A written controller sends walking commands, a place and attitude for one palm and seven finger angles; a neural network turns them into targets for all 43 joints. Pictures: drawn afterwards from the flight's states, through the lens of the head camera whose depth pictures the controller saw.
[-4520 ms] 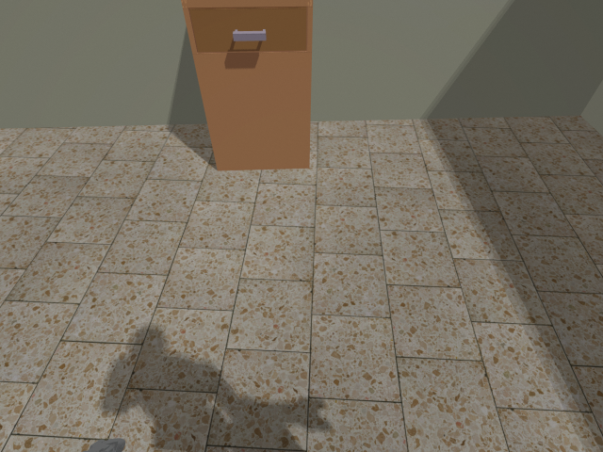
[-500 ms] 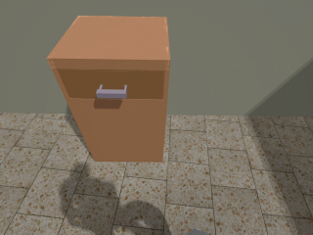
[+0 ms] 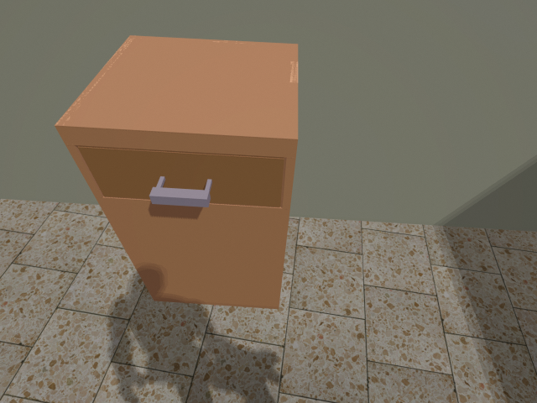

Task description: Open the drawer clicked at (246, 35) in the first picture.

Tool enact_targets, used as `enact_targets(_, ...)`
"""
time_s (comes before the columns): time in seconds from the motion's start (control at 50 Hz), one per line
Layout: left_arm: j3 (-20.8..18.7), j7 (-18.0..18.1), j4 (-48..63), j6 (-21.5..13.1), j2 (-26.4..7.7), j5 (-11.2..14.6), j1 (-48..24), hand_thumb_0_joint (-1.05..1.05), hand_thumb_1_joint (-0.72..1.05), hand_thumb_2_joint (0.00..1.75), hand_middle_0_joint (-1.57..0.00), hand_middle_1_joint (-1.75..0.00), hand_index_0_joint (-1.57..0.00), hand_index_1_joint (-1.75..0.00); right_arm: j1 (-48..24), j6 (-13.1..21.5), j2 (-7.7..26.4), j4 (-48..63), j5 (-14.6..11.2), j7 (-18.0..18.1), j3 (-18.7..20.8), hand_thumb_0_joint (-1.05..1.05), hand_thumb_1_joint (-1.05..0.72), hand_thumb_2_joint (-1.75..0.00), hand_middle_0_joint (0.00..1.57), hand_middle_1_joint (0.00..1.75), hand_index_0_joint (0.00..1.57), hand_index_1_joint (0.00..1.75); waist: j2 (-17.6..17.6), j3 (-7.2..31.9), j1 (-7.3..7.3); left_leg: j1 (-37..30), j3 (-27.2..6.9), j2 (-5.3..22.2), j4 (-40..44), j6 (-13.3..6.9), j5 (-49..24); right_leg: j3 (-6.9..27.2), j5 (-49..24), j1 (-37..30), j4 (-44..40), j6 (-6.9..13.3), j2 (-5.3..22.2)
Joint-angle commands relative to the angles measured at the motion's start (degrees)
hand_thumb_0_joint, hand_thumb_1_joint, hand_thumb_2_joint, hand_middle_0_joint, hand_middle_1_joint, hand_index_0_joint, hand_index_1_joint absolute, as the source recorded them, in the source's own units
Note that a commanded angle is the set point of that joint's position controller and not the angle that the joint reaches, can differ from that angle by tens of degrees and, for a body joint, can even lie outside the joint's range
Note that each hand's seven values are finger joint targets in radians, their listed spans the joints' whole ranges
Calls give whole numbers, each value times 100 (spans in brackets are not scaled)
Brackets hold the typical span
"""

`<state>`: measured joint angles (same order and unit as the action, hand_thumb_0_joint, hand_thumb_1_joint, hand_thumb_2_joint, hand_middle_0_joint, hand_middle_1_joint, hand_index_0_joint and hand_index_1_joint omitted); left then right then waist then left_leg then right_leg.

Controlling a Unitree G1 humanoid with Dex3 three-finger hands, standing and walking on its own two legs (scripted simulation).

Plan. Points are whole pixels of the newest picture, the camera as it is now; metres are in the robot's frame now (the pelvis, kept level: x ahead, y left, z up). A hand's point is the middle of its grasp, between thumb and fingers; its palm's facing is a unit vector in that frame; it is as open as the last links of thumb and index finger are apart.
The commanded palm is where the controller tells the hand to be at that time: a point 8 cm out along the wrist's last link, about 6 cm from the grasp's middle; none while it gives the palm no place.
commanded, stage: come to a stop and stand still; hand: left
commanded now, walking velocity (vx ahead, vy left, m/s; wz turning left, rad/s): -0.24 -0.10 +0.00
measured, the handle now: (183, 189) +0.55 +0.24 -0.07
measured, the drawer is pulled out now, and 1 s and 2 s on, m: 0.00 0.00 0.00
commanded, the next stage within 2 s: look again from close up in 1.00 s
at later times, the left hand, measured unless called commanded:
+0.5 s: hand out of the picture +0.06 +0.16 -0.16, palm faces +0.01 -0.96 -0.29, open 7.3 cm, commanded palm none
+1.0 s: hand out of the picture +0.01 +0.09 -0.17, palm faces +0.03 -0.98 -0.21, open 7.2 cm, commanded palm none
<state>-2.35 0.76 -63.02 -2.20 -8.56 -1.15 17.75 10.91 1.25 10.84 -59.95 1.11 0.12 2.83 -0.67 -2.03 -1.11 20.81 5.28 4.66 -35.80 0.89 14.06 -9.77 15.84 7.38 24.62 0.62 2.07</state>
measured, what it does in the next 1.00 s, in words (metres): steps on the spot: left foot, then right foot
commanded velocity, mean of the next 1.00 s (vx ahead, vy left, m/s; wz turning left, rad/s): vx -0.05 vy -0.03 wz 0.00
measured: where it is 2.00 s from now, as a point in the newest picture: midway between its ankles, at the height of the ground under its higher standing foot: outside the picture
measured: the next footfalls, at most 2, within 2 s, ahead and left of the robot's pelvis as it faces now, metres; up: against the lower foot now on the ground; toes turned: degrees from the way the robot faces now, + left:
left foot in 0.02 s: +0.10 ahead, +0.12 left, +0.00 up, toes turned +7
right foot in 0.44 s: +0.04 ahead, -0.12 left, +0.00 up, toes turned -3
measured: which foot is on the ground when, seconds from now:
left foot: up 0.00-0.00, down 0.02-0.44, up 0.46-0.66, down 0.68-1.00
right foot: down 0.00-0.08, up 0.10-0.42, down 0.44-1.00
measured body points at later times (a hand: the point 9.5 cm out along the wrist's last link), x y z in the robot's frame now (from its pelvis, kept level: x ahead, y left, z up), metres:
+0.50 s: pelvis +0.01 -0.04 -0.01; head +0.02 -0.07 +0.44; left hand +0.06 +0.21 -0.14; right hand +0.04 -0.28 -0.18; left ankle +0.05 +0.11 -0.73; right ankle +0.00 -0.14 -0.74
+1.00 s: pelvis -0.01 -0.08 +0.00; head +0.00 -0.10 +0.45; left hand +0.00 +0.15 -0.15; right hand -0.05 -0.29 -0.17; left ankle -0.01 +0.08 -0.74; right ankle +0.00 -0.14 -0.74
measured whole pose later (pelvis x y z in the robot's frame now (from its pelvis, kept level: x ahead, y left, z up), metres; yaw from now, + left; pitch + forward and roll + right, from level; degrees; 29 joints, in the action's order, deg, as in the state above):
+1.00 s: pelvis -0.01 -0.08 +0.00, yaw -1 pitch -1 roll +0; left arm -1.3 1.8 -64.4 0.7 -7.9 0.1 14.9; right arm 18.6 -1.2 7.4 -65.8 1.1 2.3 0.2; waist -2.0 -2.0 0.8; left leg 8.6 0.6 4.6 -23.4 2.7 13.7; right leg -6.4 11.9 9.6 22.1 5.2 -3.5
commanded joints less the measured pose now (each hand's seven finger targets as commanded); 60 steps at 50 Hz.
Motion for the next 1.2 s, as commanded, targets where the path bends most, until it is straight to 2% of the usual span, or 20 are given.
enact_targets(0.0, 41, 89, 161, 49, -361, 56, 293, 0, 90, 90, -20, -30, -20, -30, 923, 156, 511, -80, 8, 73, -79, 0, -90, -90, 20, 30, 20, 30, -565, 332, 192, -1918, -752, 771, 1176, -245, -3130, 430, -669, 934, 293, 16, 460)
enact_targets(0.02, 74, 127, 107, 94, -258, 54, 452, 0, 90, 90, -20, -30, -20, -30, 814, 90, 724, -65, -3, 107, -50, 0, -90, -90, 20, 30, 20, 30, -722, 339, 110, -1669, -975, 1170, 1249, -498, -3479, 359, 309, 706, 297, -109, 291)
enact_targets(0.06, 133, 142, -75, 217, -311, 86, 527, 0, 90, 90, -20, -30, -20, -30, 393, 38, 705, -66, -59, 220, -84, 0, -90, -90, 20, 30, 20, 30, -1259, 182, 51, -1365, -1141, 1285, 1719, -707, -3681, 426, 797, 575, 729, -217, 260)
enact_targets(0.14, 28, 127, 75, 384, -576, 27, 398, 0, 90, 90, -20, -30, -20, -30, 435, -74, 883, -37, -66, 354, 61, 0, -90, -90, 20, 30, 20, 30, -908, 363, 185, -1911, -1134, 1575, 1564, -1075, -5093, 780, 1345, 1255, 2006, -180, 246)
enact_targets(0.24, -133, 87, 440, 496, -478, 0, 144, 0, 90, 90, -20, -30, -20, -30, 178, -194, 907, 181, -6, 343, 214, 0, -90, -90, 20, 30, 20, 30, -560, 601, 182, -1645, -919, 1590, 1549, -1209, -3885, 938, 1291, 1624, 3009, -222, 162)
enact_targets(0.34, -123, 63, 579, 452, -359, 20, 234, 0, 90, 90, -20, -30, -20, -30, -142, -207, 864, 312, 39, 226, 212, 0, -90, -90, 20, 30, 20, 30, -857, 606, 55, -984, -839, 1330, 1650, -962, -1959, 737, 795, 863, 1578, -127, 117)
enact_targets(0.38, -122, 65, 468, 390, -447, -10, 501, 0, 90, 90, -20, -30, -20, -30, -131, -238, 778, 305, -5, 172, 200, 0, -90, -90, 20, 30, 20, 30, -430, 496, -91, -412, -615, 950, 1296, -623, -774, 608, -256, 119, 284, -148, 56)
enact_targets(0.42, -147, 96, 606, 285, -1120, -68, 84, 0, 90, 90, -20, -30, -20, -30, 54, -274, 186, 397, -82, 92, 87, 0, -90, -90, 20, 30, 20, 30, 1367, 111, 135, 108, 43, -115, 181, -20, 899, 2203, -513, 505, -991, 318, 1384)
enact_targets(0.46, -141, 119, 721, 292, -1161, -58, -333, 0, 90, 90, -20, -30, -20, -30, -176, -404, 225, 454, -24, 78, 61, 0, -90, -90, 20, 30, 20, 30, 1617, -182, 64, -202, -399, -130, -809, -93, 1359, 2401, 446, 1565, -1451, 732, 1509)
enact_targets(0.5, -85, 118, 727, 278, -911, -29, -697, 0, 90, 90, -20, -30, -20, -30, 189, -367, 250, 178, -21, 89, 35, 0, -90, -90, 20, 30, 20, 30, 1132, -377, 238, -220, -499, -111, -1022, -136, 892, 1932, -17, 1442, -1206, 768, 1179)
enact_targets(0.58, -68, 115, 574, 219, -845, 27, -481, 0, 90, 90, -20, -30, -20, -30, 534, -267, 129, -50, -42, 138, -68, 0, -90, -90, 20, 30, 20, 30, 722, -72, 177, -475, -414, -119, 59, -44, 632, 1538, -1187, 587, -745, 742, 984)
enact_targets(0.64, -7, 123, 361, 177, -692, 120, -323, 0, 90, 90, -20, -30, -20, -30, 816, -135, 206, -277, -30, 202, -162, 0, -90, -90, 20, 30, 20, 30, 111, 213, 159, -1222, -732, 139, 1340, -107, -1054, 1357, -1536, 398, -382, 377, 646)
enact_targets(0.72, -13, 119, 208, 181, -703, 130, -298, 0, 90, 90, -20, -30, -20, -30, 772, -114, 211, -421, -26, 244, -200, 0, -90, -90, 20, 30, 20, 30, -254, 162, 51, -1002, -631, 203, 1390, -69, -996, 1257, -1501, -33, -512, 129, 474)
enact_targets(0.86, -6, 124, 127, 223, -686, 92, -263, 0, 90, 90, -20, -30, -20, -30, 1083, -234, 121, -490, 0, 218, -186, 0, -90, -90, 20, 30, 20, 30, 268, -412, 125, -923, -457, 20, 1404, -56, 45, 1548, 682, 553, -1368, 77, 501)
enact_targets(0.98, 9, 121, 61, 185, -569, 97, -42, 0, 90, 90, -20, -30, -20, -30, 1265, -187, 50, -492, 0, 229, -212, 0, -90, -90, 20, 30, 20, 30, 269, -314, 143, -955, -475, 15, 1437, -91, -129, 1543, 502, 523, -1330, 94, 469)
enact_targets(1.06, 40, 125, -30, 156, -477, 99, 115, 0, 90, 90, -20, -30, -20, -30, 1274, -153, 35, -499, -14, 243, -232, 0, -90, -90, 20, 30, 20, 30, 156, -357, 131, -975, -497, 51, 1503, -88, -251, 1465, 163, 487, -1213, 119, 436)
enact_targets(1.08, 23, 384, -130, -74, -675, -11, 646, 0, 90, 90, -20, -30, -20, -30, 702, -3, 261, -217, -42, 168, -154, 0, -90, -90, 20, 30, 20, 30, 707, -335, -110, -125, -2, -96, 134, 132, 602, 1945, -3884, -83, -924, -676, 890)
enact_targets(1.1, -34, 363, 103, -134, -897, -13, 638, 0, 90, 90, -20, -30, -20, -30, 1233, -77, 22, 37, -61, 197, -160, 0, -90, -90, 20, 30, 20, 30, 396, 351, 256, -201, -561, -192, -385, -25, 909, 2072, -4677, -483, -606, -561, 1278)
enact_targets(1.14, 33, 293, 211, -116, -710, -14, 371, 0, 90, 90, -20, -30, -20, -30, 1162, -42, -207, 123, -123, 153, -187, 0, -90, -90, 20, 30, 20, 30, -1, 703, 278, -507, -444, -159, -212, -64, 704, 1589, -3016, -175, -478, 632, 1127)
enact_targets(1.18, 47, 227, 278, -61, -630, -1, 152, 0, 90, 90, -20, -30, -20, -30, 1351, -67, -202, 112, -58, 136, -205, 0, -90, -90, 20, 30, 20, 30, 274, 357, 350, -954, -315, -222, 525, -100, 355, 1453, -1000, 534, -628, 656, 923)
